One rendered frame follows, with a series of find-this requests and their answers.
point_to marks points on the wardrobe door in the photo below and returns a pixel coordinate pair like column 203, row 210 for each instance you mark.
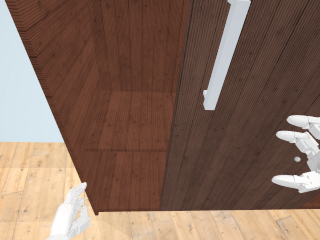
column 224, row 159
column 315, row 199

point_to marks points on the handle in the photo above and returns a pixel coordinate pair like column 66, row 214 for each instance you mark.
column 234, row 23

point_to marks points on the robot left hand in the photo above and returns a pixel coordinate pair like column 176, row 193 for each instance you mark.
column 63, row 223

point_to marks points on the robot right hand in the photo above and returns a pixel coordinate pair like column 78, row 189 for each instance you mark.
column 308, row 181

